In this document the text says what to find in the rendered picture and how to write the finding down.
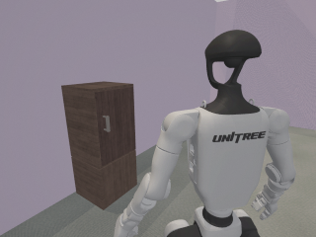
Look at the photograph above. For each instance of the left robot upper arm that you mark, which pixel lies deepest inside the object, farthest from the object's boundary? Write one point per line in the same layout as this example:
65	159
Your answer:
176	128

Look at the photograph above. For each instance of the robot torso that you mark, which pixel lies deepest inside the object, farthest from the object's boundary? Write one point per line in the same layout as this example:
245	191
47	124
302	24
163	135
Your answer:
225	161

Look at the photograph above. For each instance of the robot right hand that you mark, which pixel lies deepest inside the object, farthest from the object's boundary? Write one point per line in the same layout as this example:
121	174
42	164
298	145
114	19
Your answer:
259	203

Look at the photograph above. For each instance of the robot left forearm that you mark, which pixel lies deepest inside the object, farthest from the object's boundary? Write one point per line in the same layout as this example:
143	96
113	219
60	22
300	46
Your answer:
138	207

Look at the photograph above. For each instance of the right robot upper arm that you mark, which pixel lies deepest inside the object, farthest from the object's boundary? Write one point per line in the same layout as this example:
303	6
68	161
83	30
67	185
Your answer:
281	169

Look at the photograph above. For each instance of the robot right forearm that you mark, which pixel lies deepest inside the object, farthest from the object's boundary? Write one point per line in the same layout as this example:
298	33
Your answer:
272	191

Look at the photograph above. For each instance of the cupboard door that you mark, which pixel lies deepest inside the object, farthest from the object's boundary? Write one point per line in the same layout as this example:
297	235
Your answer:
118	105

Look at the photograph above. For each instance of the robot left thigh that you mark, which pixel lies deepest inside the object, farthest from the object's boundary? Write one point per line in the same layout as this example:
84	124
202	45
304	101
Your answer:
181	228

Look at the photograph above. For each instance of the robot left hand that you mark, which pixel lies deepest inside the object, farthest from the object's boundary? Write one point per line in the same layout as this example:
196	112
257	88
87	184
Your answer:
119	232

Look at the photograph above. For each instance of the handle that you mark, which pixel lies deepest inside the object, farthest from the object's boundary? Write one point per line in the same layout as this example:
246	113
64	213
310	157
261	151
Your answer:
108	127

